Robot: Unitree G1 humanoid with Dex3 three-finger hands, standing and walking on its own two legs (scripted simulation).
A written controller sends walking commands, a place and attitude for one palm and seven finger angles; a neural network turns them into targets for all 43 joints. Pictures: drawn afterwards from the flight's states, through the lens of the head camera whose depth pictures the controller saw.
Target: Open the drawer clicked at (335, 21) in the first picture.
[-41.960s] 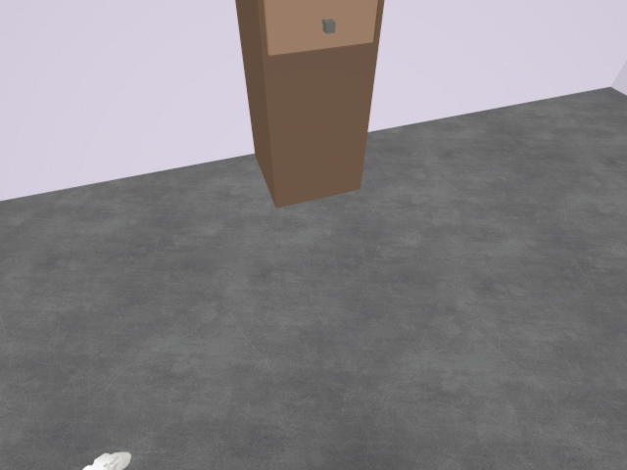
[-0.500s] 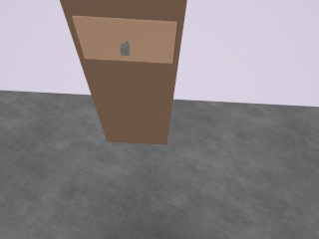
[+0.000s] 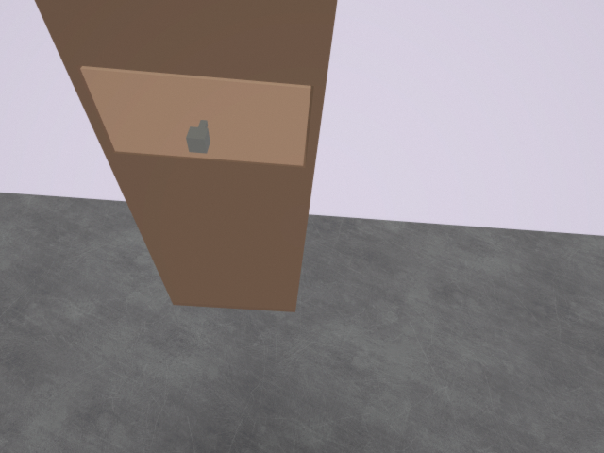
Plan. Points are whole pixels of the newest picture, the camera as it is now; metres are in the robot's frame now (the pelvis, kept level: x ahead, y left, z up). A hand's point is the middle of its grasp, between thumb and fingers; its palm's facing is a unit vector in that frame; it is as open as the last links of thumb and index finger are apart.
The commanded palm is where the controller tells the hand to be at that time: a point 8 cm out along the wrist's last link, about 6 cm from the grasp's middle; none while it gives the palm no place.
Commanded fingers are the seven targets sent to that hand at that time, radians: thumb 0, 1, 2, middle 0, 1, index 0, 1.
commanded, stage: take the last steps up to it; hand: left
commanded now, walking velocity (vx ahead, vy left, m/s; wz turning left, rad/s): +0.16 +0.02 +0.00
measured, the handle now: (200, 134) +0.62 +0.22 +0.04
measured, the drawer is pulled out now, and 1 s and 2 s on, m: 0.00 0.00 0.00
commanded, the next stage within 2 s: come to a stop and stand still in 0.02 s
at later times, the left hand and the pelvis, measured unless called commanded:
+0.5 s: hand (174, 439) +0.16 +0.19 -0.17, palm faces +0.05 -0.97 -0.22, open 7.4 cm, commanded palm none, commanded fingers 0.00 0.90 0.90 -0.20 -0.30 -0.20 -0.30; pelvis +0.10 +0.00 +0.01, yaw +2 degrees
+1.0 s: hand out of the picture +0.08 +0.18 -0.16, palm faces -0.03 -0.97 -0.23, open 7.4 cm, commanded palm none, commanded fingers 0.00 0.90 0.90 -0.20 -0.30 -0.20 -0.30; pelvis +0.06 -0.02 +0.01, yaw -2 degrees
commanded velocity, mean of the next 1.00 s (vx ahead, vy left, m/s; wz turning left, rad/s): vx -0.06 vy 0.01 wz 0.00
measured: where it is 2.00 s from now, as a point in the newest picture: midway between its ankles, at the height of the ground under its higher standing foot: outside the picture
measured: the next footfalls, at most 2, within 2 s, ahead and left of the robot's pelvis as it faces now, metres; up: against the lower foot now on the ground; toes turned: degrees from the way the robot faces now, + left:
left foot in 0.02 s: +0.06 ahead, +0.13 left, +0.00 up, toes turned +6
right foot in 0.22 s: +0.14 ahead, -0.14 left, +0.00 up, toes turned -4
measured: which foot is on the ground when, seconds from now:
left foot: up 0.00-0.00, down 0.02-0.24, up 0.26-0.50, down 0.52-1.00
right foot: down 0.00-0.02, up 0.04-0.20, down 0.22-0.52, up 0.54-0.90, down 0.92-1.00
